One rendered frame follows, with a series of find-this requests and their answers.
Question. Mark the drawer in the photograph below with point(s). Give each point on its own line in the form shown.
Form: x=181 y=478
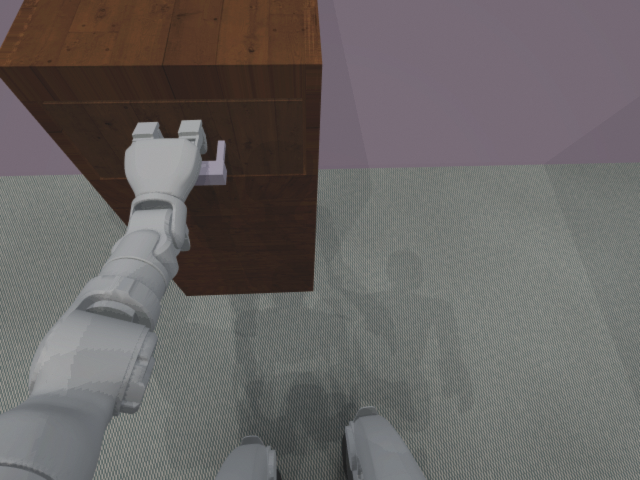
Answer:
x=262 y=135

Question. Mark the robot left shin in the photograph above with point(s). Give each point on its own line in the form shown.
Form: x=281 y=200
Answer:
x=251 y=440

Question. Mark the handle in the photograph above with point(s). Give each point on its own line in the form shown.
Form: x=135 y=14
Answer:
x=214 y=172

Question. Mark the cabinet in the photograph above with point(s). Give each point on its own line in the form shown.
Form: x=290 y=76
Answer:
x=256 y=234

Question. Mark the robot left forearm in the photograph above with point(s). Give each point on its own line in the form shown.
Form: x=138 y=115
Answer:
x=134 y=279

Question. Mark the left robot hand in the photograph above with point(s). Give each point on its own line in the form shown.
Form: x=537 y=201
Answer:
x=154 y=164

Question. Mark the right robot thigh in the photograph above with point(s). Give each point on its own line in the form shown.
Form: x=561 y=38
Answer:
x=376 y=449

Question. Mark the robot left upper arm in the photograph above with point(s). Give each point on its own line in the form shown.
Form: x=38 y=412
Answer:
x=95 y=367

